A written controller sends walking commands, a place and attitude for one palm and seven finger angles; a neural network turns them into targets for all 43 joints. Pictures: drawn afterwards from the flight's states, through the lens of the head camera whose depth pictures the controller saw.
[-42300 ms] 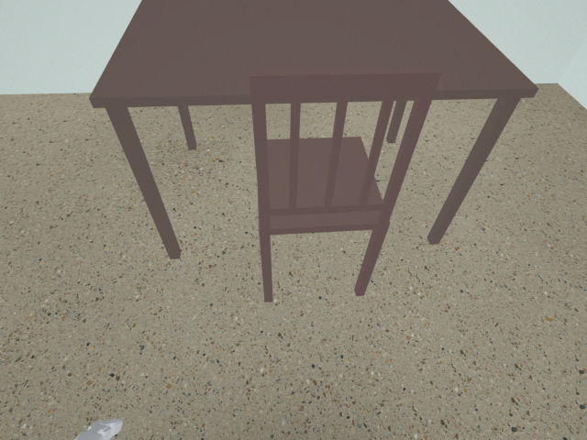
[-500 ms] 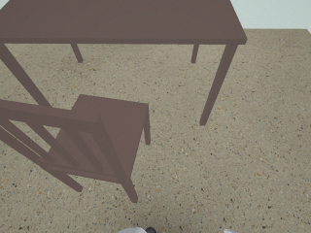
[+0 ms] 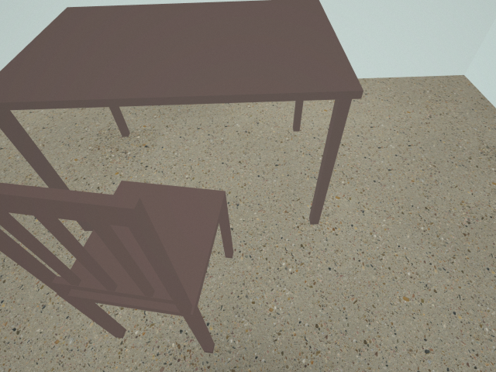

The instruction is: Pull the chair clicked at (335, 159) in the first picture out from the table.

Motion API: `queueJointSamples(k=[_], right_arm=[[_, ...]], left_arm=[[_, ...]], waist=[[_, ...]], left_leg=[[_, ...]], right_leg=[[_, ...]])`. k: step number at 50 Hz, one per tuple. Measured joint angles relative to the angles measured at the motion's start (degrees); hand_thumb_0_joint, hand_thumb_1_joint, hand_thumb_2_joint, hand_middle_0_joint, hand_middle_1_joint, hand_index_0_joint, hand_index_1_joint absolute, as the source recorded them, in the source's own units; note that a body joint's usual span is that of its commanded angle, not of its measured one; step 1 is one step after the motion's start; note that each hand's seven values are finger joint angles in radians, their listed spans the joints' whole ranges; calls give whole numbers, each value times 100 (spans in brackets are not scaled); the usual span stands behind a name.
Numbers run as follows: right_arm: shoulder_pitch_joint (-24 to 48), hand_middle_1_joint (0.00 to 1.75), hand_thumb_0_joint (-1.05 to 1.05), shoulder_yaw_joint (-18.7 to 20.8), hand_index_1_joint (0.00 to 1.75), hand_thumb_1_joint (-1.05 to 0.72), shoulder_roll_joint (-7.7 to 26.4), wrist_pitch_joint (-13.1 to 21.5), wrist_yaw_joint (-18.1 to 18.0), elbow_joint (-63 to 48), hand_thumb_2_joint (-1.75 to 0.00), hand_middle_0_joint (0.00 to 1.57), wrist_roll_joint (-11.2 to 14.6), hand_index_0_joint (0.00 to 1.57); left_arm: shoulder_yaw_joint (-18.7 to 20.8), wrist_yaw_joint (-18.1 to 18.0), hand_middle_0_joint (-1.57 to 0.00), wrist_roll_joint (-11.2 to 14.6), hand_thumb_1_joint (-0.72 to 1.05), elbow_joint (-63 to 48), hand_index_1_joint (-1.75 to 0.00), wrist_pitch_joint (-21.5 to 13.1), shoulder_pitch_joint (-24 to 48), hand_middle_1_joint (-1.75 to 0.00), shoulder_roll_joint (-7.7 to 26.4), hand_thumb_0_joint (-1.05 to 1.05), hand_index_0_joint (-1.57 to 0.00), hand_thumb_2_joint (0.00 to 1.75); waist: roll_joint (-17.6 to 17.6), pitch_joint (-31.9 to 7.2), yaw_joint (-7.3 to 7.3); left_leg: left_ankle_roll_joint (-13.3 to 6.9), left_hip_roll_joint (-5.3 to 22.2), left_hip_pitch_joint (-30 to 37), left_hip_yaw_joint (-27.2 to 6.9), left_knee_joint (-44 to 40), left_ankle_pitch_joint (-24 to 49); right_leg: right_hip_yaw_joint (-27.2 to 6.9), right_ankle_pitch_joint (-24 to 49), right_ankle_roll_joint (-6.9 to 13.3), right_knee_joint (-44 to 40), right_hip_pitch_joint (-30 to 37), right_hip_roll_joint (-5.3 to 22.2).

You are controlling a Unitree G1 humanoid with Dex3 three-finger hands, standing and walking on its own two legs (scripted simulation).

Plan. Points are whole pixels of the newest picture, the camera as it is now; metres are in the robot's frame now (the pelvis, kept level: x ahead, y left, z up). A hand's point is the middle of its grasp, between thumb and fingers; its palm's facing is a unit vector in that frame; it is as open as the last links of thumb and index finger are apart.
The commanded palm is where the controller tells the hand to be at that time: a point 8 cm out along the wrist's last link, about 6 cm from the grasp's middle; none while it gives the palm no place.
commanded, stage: come to a stop and stand still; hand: left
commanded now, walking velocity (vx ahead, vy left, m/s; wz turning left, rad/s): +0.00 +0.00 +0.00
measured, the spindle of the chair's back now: (83, 256) +0.35 +0.36 -0.08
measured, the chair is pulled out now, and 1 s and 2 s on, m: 0.30 0.30 0.30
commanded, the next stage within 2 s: look again from close up in 0.62 s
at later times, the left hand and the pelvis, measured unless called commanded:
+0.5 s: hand out of the picture +0.00 +0.12 -0.18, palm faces +0.04 -0.99 -0.13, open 7.4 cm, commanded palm none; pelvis +0.04 -0.01 +0.00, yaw +0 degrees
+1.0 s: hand out of the picture +0.06 +0.17 -0.19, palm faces -0.01 -0.98 -0.20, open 7.4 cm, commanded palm none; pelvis +0.03 +0.00 -0.01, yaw -2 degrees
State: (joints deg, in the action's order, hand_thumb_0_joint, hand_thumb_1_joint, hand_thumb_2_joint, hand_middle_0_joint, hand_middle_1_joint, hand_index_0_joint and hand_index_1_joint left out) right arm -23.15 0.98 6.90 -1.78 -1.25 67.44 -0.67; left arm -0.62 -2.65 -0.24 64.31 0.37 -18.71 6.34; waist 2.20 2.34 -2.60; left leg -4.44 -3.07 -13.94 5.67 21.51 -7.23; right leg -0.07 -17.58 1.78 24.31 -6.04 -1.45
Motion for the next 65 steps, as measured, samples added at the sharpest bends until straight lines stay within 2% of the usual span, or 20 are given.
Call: queueJointSamples(k=[10,19,36,40,44,52,65], right_arm=[[433,30,0,-64,30,-91,-178,155,-54,-51,-90,20,26,20],[733,30,2,-39,30,-93,-18,202,-123,-65,-90,20,26,20],[795,30,1,-41,30,-92,-10,195,-140,-81,-90,20,20,19],[718,30,2,-73,30,-93,121,227,-63,-354,-90,20,6,20],[651,30,1,-103,30,-93,164,307,-57,-565,-90,20,5,20],[688,30,1,-178,30,-93,214,282,-73,-631,-90,20,2,20],[820,30,1,-198,30,-91,231,274,-2,-675,-90,20,5,20]], left_arm=[[-60,-17,-20,9,91,250,-30,-86,-268,-30,-290,1,-20,90],[-59,-37,-20,-4,90,207,-30,-166,-147,-30,-376,1,-20,90],[31,-67,-20,7,91,82,-30,-150,163,-30,-55,1,-20,90],[3,-130,-20,-71,91,-130,-30,-294,34,-30,-39,1,-20,90],[3,-108,-20,-47,91,-261,-30,-301,9,-30,67,1,-20,90],[-6,-84,-20,-48,91,-481,-30,-138,152,-30,290,1,-20,90],[-42,38,-20,-94,91,-423,-30,1,10,-30,392,1,-20,90]], waist=[[-86,52,148],[-185,68,217],[-246,152,148],[-93,95,126],[-158,-1,57],[-289,-214,159],[-455,-109,271]], left_leg=[[37,17,62,-21,103,-183],[73,38,125,-46,218,-357],[119,74,255,-33,234,-465],[165,231,-126,-148,820,-773],[103,208,-192,-105,1054,-873],[2,120,-108,-36,1047,-843],[-138,-55,-213,40,535,-422]], right_leg=[[6,-105,46,-59,140,-21],[17,-183,75,-134,294,-45],[-14,-200,107,-268,483,-81],[-55,-250,106,-46,241,-243],[-89,-432,92,279,135,-214],[-133,-480,-4,433,143,-115],[-182,-274,-137,357,-167,60]])
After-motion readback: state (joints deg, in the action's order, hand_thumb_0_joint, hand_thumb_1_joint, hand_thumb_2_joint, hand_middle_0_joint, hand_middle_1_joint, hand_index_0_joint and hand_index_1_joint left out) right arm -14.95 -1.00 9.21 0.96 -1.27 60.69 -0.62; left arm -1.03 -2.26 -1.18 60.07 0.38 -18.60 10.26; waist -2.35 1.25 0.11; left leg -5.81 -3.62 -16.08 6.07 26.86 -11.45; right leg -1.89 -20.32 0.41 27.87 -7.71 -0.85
